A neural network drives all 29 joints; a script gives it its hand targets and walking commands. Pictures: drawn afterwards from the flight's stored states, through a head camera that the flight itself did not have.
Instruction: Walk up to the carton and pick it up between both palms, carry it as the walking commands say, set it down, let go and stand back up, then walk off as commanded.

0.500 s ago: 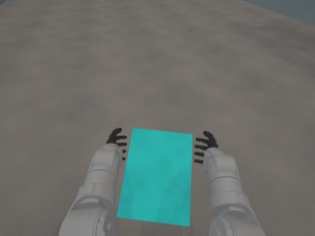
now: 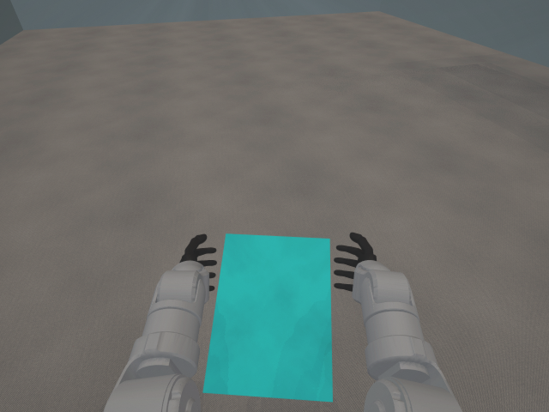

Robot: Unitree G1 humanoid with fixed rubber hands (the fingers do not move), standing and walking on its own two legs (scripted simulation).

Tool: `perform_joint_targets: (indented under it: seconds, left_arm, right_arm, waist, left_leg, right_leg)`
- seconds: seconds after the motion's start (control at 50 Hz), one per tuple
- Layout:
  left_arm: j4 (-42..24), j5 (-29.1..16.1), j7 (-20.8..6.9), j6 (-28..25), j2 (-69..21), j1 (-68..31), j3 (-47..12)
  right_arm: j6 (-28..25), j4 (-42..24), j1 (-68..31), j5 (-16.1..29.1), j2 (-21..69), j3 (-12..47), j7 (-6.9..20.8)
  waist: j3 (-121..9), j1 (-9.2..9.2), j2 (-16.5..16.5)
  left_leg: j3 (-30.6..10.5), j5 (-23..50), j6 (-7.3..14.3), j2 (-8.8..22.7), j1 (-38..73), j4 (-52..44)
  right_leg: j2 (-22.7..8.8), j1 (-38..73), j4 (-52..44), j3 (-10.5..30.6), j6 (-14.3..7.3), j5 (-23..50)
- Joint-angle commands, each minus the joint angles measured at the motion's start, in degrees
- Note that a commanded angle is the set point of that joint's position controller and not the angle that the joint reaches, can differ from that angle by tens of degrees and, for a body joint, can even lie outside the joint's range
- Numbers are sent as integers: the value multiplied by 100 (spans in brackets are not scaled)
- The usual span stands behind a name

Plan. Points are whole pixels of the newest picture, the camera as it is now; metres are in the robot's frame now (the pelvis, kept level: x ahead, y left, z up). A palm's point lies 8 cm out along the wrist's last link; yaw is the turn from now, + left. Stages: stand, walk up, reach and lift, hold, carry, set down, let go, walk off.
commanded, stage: reach and lift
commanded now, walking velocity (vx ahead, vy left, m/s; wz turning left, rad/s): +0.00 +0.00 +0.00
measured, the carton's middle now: (274, 315) +0.32 +0.01 -0.07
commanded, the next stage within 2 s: hold in 0.44 s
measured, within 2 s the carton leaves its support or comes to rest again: neither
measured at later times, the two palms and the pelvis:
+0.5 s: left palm (191, 284) +0.30 +0.14 +0.05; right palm (365, 275) +0.31 -0.13 +0.06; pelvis +0.00 +0.00 +0.00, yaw +0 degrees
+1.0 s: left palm (192, 287) +0.29 +0.14 +0.06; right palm (371, 282) +0.29 -0.14 +0.06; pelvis -0.01 +0.00 +0.00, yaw +0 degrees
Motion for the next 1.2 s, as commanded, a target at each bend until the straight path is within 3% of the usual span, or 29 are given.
perform_joint_targets:
  seconds: [0.0,0.02,0.06,0.1,0.2,0.22,0.24,0.26,0.28,0.36,0.38,0.4,0.48,0.56,0.6,0.62,0.68,0.7,0.8,0.82,0.84,0.86,0.88,0.94,1.02,1.06,1.1,1.14,1.18]
  left_arm:
    - [-487,-1341,-2588,-311,-6271,-4056,-1826]
    - [-628,-1387,-2602,-337,-6089,-4010,-1947]
    - [-886,-1473,-2613,-335,-6452,-4402,-2353]
    - [-750,-1436,-2598,-363,-6240,-3902,-2231]
    - [-1529,-1647,-2573,-353,-6333,-4113,-2724]
    - [-937,-1434,-2590,-314,-6237,-3608,-2437]
    - [-1164,-1642,-2570,-320,-6512,-3757,-2738]
    - [-1724,-1654,-2521,-369,-6322,-3570,-2978]
    - [-1542,-1657,-2554,-281,-6287,-3520,-2833]
    - [-1418,-1591,-2546,-238,-6276,-3396,-2622]
    - [-1518,-1534,-2507,-192,-6421,-3146,-2822]
    - [-1767,-1640,-2537,-226,-6347,-3607,-2768]
    - [-2414,-1887,-2472,-244,-6574,-3673,-3364]
    - [-2186,-1776,-2448,-126,-6521,-3563,-3118]
    - [-1774,-1718,-2465,-100,-6394,-3279,-2928]
    - [-1753,-1692,-2486,-154,-6441,-3546,-3016]
    - [-1759,-1735,-2591,-228,-6503,-4169,-2835]
    - [-1730,-1614,-2601,-255,-6163,-4045,-2701]
    - [-1379,-1504,-2609,-235,-6264,-4302,-2560]
    - [-985,-1419,-2593,-247,-6309,-4108,-2482]
    - [-1690,-1729,-2483,-211,-6291,-4172,-3151]
    - [-1886,-1749,-2456,-236,-6256,-4069,-3351]
    - [-2260,-1832,-2375,-108,-6032,-4148,-3441]
    - [-3419,-2361,-2171,155,-6194,-4677,-4026]
    - [-4653,-2808,-1824,847,-6554,-4271,-4631]
    - [-4959,-2973,-1683,1200,-6585,-3721,-4751]
    - [-4891,-3030,-1516,1558,-6626,-3226,-4693]
    - [-4977,-3110,-1347,1915,-6486,-2599,-4607]
    - [-5256,-3148,-1302,2138,-6398,-2374,-4574]
  right_arm:
    - [-140,94,-4055,1247,6275,3043,2223]
    - [-134,270,-3643,1203,6256,3014,2224]
    - [-218,-58,-3911,1444,6313,3342,2268]
    - [-242,-238,-3954,1549,6300,3493,2295]
    - [-183,-87,-3200,1388,6395,3376,2252]
    - [-230,-440,-3710,1427,6166,3502,2218]
    - [-207,-312,-3296,1538,6376,3711,2227]
    - [-191,-667,-3160,1555,6197,3778,2241]
    - [-85,-349,-2942,1513,6385,3756,2221]
    - [-69,-598,-3208,1599,6373,3840,2252]
    - [12,-331,-2600,1482,6248,3687,2286]
    - [-60,-554,-3103,1562,6404,3813,2286]
    - [-85,-888,-2841,1659,6418,3854,2243]
    - [-19,-769,-2869,1671,6368,3760,2256]
    - [37,-638,-2840,1596,6282,3788,2239]
    - [-10,-480,-2753,1596,6283,3765,2289]
    - [21,-252,-3021,1387,6414,3504,2303]
    - [-5,-368,-3344,1454,6348,3602,2294]
    - [-9,186,-3187,1215,6346,3229,2340]
    - [-97,65,-3633,1361,6257,3211,2355]
    - [-136,-449,-3083,1435,6069,3592,2208]
    - [-183,-717,-3182,1486,5988,3786,2187]
    - [-105,-852,-3073,1641,6178,4053,2117]
    - [244,-1576,-3125,2004,6238,4370,1900]
    - [897,-2826,-3192,2628,6452,4964,1566]
    - [1207,-3297,-2862,2740,6404,5145,1348]
    - [1423,-3721,-2465,2752,6264,5018,1170]
    - [1820,-3621,-1757,2744,6281,4924,964]
    - [2027,-4347,-1889,2903,6139,5023,853]
  waist:
    - [-1318,145,-371]
    - [-1126,122,-512]
    - [-1551,33,142]
    - [-1500,179,-131]
    - [-1953,-155,-212]
    - [-1849,116,-177]
    - [-2089,-86,-154]
    - [-2456,24,68]
    - [-2019,-64,-287]
    - [-2028,178,-158]
    - [-1804,-48,33]
    - [-2258,31,-215]
    - [-2833,-89,245]
    - [-1888,-115,288]
    - [-1573,-94,-162]
    - [-1416,-126,189]
    - [-1301,-253,-227]
    - [-1289,25,-196]
    - [-1105,-274,-183]
    - [-905,-8,130]
    - [-1323,-55,105]
    - [-1073,-77,519]
    - [-851,-39,43]
    - [-940,-40,530]
    - [-985,-22,801]
    - [-1459,-8,662]
    - [-1585,-20,1250]
    - [-2283,16,1053]
    - [-2437,37,-767]
  left_leg:
    - [39,-448,246,-214,143,-612]
    - [82,-293,192,-264,344,-623]
    - [43,-217,135,-268,149,-709]
    - [76,64,199,-210,140,-642]
    - [-63,545,141,-183,582,-625]
    - [-42,442,147,-194,264,-649]
    - [-31,763,123,-185,702,-546]
    - [-52,1236,68,-217,737,-520]
    - [0,927,107,-253,661,-605]
    - [49,661,150,-244,363,-625]
    - [-39,937,105,-261,424,-710]
    - [30,838,128,-310,588,-645]
    - [-74,1493,48,-237,723,-488]
    - [-12,570,78,-349,403,-611]
    - [-70,629,171,-255,248,-668]
    - [-129,229,132,-232,191,-691]
    - [-93,-507,222,-242,63,-686]
    - [-63,-369,216,-295,-79,-691]
    - [-71,-731,247,-246,-187,-693]
    - [-69,-1207,238,-132,-415,-810]
    - [-401,-1107,227,798,-536,-213]
    - [-540,-1335,194,891,-662,-378]
    - [-727,-1729,230,1089,-954,-404]
    - [-1465,-2359,582,1807,-1034,-961]
    - [-1601,-1525,942,2239,-1058,-610]
    - [-1544,-239,868,2037,-447,-182]
    - [-1056,1888,765,1894,162,429]
    - [-223,3281,382,1396,121,1473]
    - [458,300,-164,623,-1835,2488]
  right_leg:
    - [287,1200,-530,12,6,-535]
    - [263,1029,-697,-30,30,-523]
    - [317,1541,-455,-91,30,53]
    - [293,1390,-487,-36,67,217]
    - [394,1548,-437,-143,28,652]
    - [337,1783,-421,-76,69,733]
    - [345,1510,-421,-54,30,887]
    - [409,1828,-374,-74,59,1455]
    - [362,1693,-485,-65,114,1115]
    - [339,1763,-454,-36,108,849]
    - [397,1701,-552,-56,60,1169]
    - [362,1857,-486,-22,122,1104]
    - [410,2116,-326,9,25,1619]
    - [314,1833,-501,32,35,838]
    - [343,1749,-504,16,75,885]
    - [346,1535,-513,33,19,440]
    - [359,1342,-595,-7,41,-335]
    - [274,1406,-623,-4,68,-177]
    - [329,1506,-590,7,16,-596]
    - [392,1384,-506,-93,23,-905]
    - [-659,374,-214,500,-186,-458]
    - [-553,-16,66,420,-201,-587]
    - [-464,-94,53,433,-216,-1131]
    - [-115,-611,1265,46,-57,-1203]
    - [-313,-1009,1660,-27,54,-718]
    - [-192,-1111,1011,6,-5,-929]
    - [-116,-1024,549,-217,-51,-831]
    - [-282,1,-317,71,-191,794]
    - [-1215,1499,126,1209,-700,4424]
